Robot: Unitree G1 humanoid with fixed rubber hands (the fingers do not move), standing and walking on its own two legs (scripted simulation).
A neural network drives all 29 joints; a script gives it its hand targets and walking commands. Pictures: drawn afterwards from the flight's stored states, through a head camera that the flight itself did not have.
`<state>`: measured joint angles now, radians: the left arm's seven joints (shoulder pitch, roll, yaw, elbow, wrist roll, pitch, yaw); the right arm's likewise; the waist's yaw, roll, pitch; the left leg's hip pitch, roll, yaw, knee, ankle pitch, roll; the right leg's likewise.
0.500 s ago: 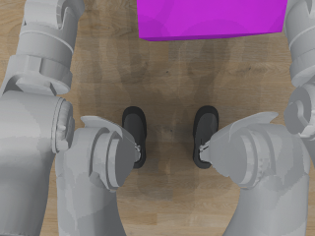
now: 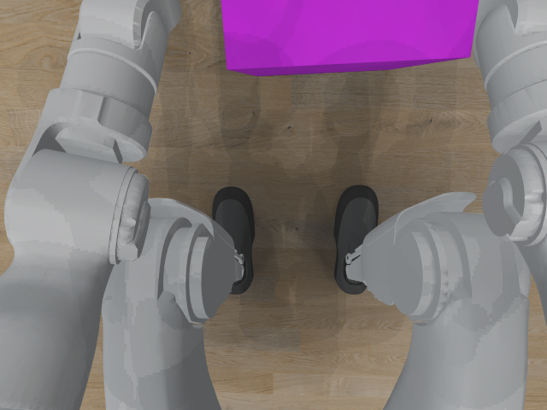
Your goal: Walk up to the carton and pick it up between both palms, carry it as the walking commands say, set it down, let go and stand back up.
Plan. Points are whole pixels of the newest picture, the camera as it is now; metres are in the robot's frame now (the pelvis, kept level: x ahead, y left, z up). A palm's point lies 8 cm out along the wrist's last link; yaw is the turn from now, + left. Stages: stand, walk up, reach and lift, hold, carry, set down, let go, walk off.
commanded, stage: reach and lift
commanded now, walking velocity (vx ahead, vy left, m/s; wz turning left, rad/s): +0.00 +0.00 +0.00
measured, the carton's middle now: out of the picture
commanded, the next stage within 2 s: none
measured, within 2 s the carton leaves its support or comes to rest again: leaves its support in 0.82 s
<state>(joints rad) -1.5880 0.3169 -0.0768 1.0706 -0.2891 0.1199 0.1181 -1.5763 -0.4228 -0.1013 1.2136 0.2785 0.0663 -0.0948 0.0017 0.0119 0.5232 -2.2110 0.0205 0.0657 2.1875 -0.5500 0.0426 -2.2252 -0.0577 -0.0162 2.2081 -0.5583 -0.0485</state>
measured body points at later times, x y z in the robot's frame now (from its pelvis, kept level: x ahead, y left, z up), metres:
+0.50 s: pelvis +0.00 +0.00 +0.00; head +0.39 -0.03 +0.21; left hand +0.58 +0.11 -0.19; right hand +0.56 -0.20 -0.21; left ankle +0.13 +0.11 -0.33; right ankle +0.12 -0.11 -0.33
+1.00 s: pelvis +0.00 +0.00 +0.00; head +0.36 -0.04 +0.25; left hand +0.58 +0.11 -0.15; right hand +0.55 -0.19 -0.17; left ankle +0.13 +0.11 -0.33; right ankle +0.12 -0.11 -0.33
